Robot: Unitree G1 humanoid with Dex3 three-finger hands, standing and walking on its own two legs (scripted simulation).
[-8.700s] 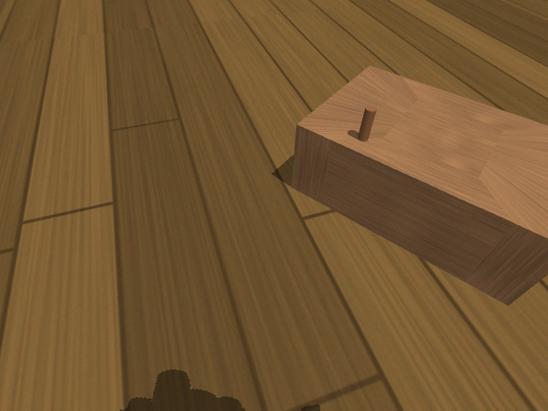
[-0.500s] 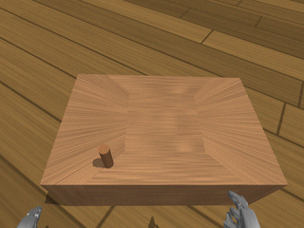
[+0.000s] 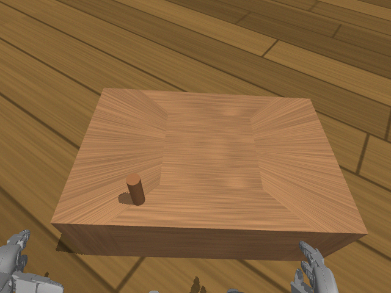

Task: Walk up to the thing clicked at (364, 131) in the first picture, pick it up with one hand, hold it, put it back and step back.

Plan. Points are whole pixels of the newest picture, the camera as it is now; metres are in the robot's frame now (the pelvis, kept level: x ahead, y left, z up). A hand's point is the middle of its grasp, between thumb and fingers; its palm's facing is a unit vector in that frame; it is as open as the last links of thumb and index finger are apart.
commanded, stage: go down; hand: left
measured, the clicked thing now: (136, 190) +0.48 +0.18 -0.25
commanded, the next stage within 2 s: approach in 1.42 s
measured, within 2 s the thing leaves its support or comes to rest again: neither
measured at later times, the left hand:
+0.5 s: hand (31, 214) +0.30 +0.33 -0.02, palm faces +0.11 -0.98 -0.19, open 17.6 cm
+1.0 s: hand (27, 181) +0.36 +0.35 +0.01, palm faces +0.15 -0.98 -0.13, open 17.6 cm
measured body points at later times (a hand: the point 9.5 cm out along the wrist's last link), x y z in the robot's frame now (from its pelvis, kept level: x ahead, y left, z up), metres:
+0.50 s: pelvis +0.01 +0.01 +0.01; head +0.07 +0.03 +0.45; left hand +0.29 +0.39 +0.00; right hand +0.07 -0.27 -0.09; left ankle +0.00 +0.11 -0.68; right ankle +0.02 -0.12 -0.68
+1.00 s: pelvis -0.01 +0.00 +0.00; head +0.09 +0.03 +0.43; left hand +0.34 +0.41 +0.02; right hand +0.04 -0.28 -0.10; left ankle +0.00 +0.11 -0.68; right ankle +0.02 -0.12 -0.68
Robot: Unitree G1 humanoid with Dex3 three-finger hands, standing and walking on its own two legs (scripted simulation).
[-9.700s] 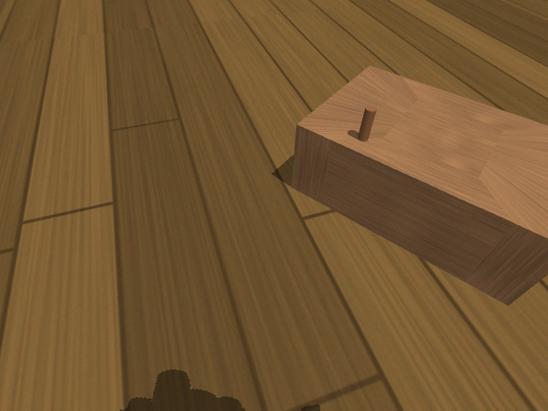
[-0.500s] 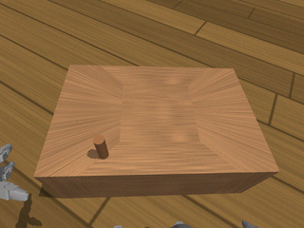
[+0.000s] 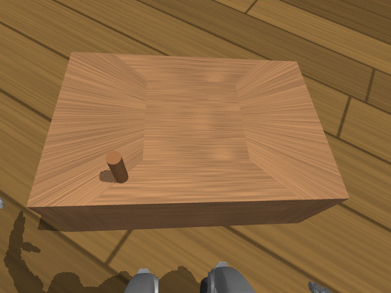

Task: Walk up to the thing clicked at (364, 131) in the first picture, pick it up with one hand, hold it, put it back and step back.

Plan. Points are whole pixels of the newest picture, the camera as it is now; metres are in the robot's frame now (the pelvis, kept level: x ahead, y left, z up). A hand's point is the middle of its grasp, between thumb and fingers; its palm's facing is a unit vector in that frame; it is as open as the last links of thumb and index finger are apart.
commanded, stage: go down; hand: left
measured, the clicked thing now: (118, 168) +0.48 +0.19 -0.25
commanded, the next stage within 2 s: approach in 0.42 s
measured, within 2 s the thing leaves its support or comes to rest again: neither
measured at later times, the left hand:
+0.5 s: hand out of the picture +0.38 +0.38 +0.02, palm faces +0.18 -0.98 -0.10, open 17.4 cm
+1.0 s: hand (50, 172) +0.42 +0.33 -0.13, palm faces +0.11 -0.99 +0.06, open 17.5 cm
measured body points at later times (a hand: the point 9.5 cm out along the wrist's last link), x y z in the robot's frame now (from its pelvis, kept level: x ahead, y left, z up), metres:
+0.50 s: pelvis +0.01 +0.01 -0.01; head +0.13 +0.04 +0.43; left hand +0.37 +0.43 +0.03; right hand +0.08 -0.28 -0.10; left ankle +0.01 +0.11 -0.68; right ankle +0.04 -0.13 -0.68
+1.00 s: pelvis -0.03 +0.01 -0.14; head +0.16 +0.07 +0.26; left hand +0.41 +0.39 -0.14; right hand +0.07 -0.27 -0.23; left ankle +0.01 +0.11 -0.68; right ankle +0.04 -0.13 -0.68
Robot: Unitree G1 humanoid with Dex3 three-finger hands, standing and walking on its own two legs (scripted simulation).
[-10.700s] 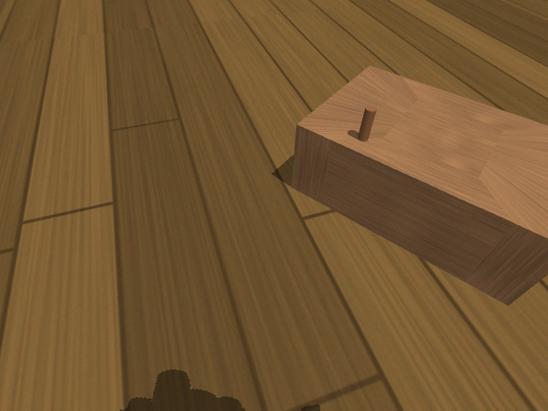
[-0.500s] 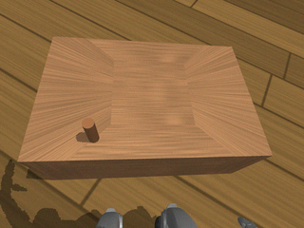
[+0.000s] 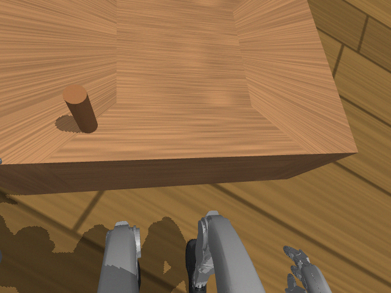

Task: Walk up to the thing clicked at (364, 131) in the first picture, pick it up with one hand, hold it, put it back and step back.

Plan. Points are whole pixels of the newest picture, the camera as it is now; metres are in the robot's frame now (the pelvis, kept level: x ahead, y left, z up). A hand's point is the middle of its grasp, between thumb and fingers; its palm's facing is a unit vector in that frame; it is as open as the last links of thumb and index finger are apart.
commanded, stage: approach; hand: left
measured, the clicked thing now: (82, 111) +0.51 +0.20 -0.11
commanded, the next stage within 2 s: close in in 0.14 s
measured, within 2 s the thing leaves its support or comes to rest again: neither
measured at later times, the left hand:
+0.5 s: hand (58, 139) +0.45 +0.25 -0.13, palm faces +0.12 -0.99 -0.03, open 17.6 cm
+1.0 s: hand (76, 128) +0.48 +0.22 -0.13, palm faces +0.14 -0.99 +0.00, open 17.6 cm
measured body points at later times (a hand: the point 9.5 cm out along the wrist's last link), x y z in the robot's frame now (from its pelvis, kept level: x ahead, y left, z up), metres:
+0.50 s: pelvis -0.06 -0.02 -0.16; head +0.15 +0.03 +0.24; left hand +0.44 +0.30 -0.13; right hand +0.03 -0.28 -0.27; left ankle +0.03 +0.10 -0.53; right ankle +0.07 -0.13 -0.53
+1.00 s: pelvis -0.03 -0.01 -0.13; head +0.18 +0.03 +0.26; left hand +0.46 +0.27 -0.13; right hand +0.05 -0.28 -0.25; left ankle +0.03 +0.10 -0.53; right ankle +0.07 -0.13 -0.53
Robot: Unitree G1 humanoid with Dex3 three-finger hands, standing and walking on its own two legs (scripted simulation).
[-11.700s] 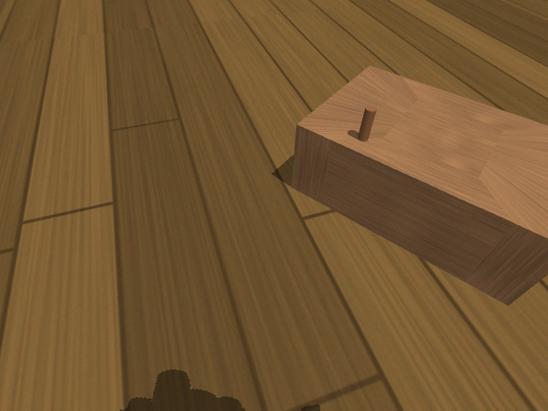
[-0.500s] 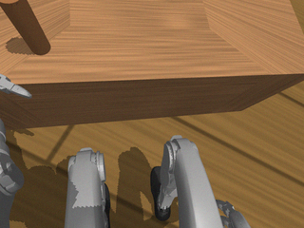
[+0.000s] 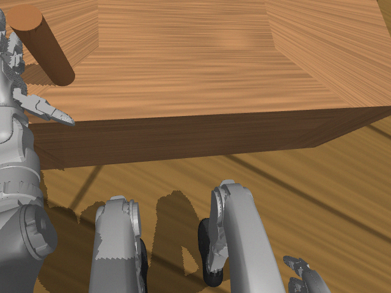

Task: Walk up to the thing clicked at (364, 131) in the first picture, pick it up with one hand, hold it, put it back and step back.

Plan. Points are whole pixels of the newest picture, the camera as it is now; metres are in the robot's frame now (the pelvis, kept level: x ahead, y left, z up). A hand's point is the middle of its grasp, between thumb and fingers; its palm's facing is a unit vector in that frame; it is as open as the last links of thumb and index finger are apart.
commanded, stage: close in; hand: left
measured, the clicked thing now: (47, 51) +0.54 +0.20 +0.02
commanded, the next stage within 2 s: close in 0.08 s
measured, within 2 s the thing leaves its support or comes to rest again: leaves its support in 1.40 s
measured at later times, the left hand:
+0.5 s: hand (41, 69) +0.52 +0.22 +0.01, palm faces +0.14 -0.99 -0.01, open 15.6 cm
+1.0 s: hand (46, 60) +0.54 +0.21 +0.01, palm faces +0.15 -0.99 -0.01, open 7.1 cm
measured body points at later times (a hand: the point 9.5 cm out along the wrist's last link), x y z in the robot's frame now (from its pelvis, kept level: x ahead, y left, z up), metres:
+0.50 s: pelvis +0.00 +0.00 +0.00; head +0.21 +0.03 +0.39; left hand +0.51 +0.27 +0.01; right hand +0.07 -0.28 -0.12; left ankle +0.07 +0.11 -0.40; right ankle +0.10 -0.13 -0.40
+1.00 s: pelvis +0.00 +0.00 +0.00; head +0.22 +0.03 +0.39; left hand +0.52 +0.26 +0.01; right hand +0.05 -0.28 -0.12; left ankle +0.07 +0.11 -0.40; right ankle +0.10 -0.13 -0.40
